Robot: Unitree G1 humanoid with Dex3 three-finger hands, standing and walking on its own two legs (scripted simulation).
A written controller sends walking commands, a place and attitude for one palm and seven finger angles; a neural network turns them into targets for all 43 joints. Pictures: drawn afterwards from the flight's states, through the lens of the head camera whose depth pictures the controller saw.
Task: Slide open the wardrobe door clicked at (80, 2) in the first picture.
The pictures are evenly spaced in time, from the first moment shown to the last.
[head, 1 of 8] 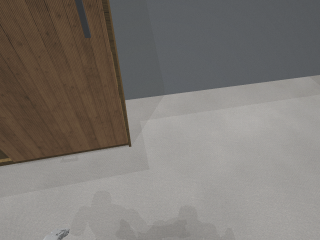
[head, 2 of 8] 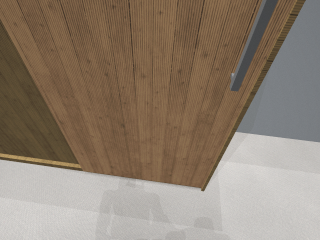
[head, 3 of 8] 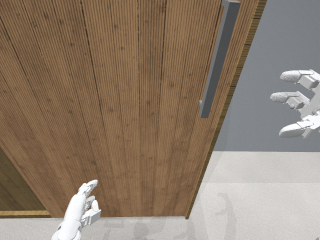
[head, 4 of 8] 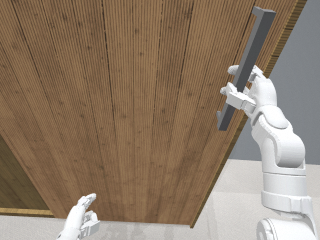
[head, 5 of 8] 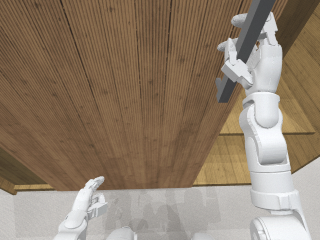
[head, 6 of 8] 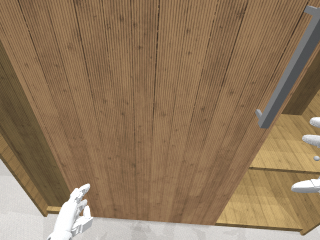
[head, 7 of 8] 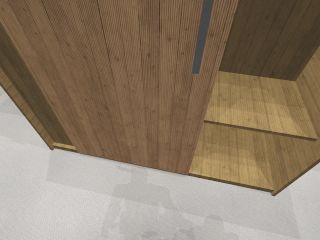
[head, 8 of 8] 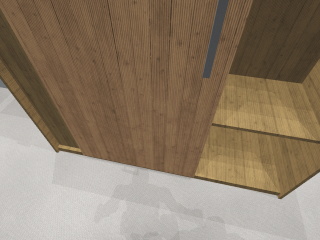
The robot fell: no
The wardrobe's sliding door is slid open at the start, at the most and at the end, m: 0.00 0.55 0.54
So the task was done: yes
